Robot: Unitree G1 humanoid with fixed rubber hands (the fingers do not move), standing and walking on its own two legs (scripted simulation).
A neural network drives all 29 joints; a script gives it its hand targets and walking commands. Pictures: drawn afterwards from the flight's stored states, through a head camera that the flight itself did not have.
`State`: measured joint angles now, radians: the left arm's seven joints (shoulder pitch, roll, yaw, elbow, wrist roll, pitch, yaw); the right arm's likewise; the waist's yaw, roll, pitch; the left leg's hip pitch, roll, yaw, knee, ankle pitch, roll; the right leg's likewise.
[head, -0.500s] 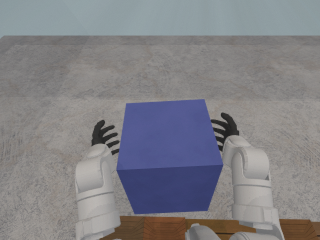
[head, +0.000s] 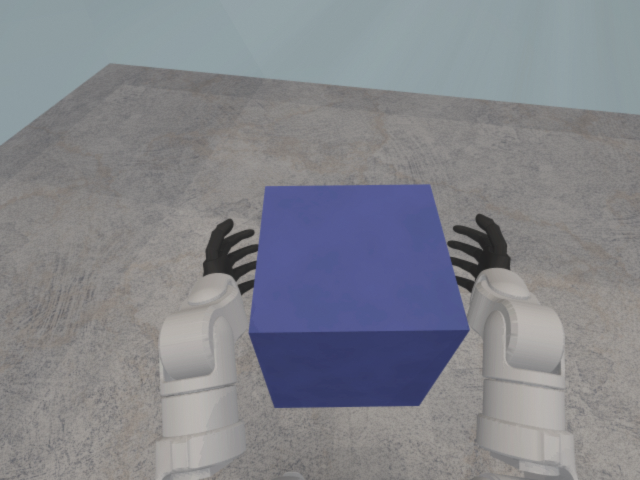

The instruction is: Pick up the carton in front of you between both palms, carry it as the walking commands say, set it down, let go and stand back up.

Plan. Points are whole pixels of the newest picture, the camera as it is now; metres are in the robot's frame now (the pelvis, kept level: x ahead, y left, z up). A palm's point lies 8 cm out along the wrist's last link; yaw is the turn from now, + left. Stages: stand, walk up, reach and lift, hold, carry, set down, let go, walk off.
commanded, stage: carry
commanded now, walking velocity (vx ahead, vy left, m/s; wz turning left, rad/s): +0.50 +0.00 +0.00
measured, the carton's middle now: (347, 303) +0.34 +0.02 +0.02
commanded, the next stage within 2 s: none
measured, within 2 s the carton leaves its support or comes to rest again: neither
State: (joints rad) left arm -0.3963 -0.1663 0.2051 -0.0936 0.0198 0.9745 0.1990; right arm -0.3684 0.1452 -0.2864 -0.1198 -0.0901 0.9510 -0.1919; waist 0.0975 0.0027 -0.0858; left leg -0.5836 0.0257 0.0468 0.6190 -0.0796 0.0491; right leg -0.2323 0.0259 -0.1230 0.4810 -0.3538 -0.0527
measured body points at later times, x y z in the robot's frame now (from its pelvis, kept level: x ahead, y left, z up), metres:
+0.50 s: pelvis +0.34 +0.00 -0.06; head +0.33 +0.00 +0.39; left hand +0.69 +0.13 +0.05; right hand +0.66 -0.19 +0.05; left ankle +0.16 +0.11 -0.73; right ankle +0.44 -0.07 -0.78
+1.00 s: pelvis +0.63 +0.04 -0.06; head +0.64 +0.04 +0.39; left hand +0.97 +0.18 +0.03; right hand +0.95 -0.13 +0.04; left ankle +0.70 +0.11 -0.78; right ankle +0.47 -0.06 -0.72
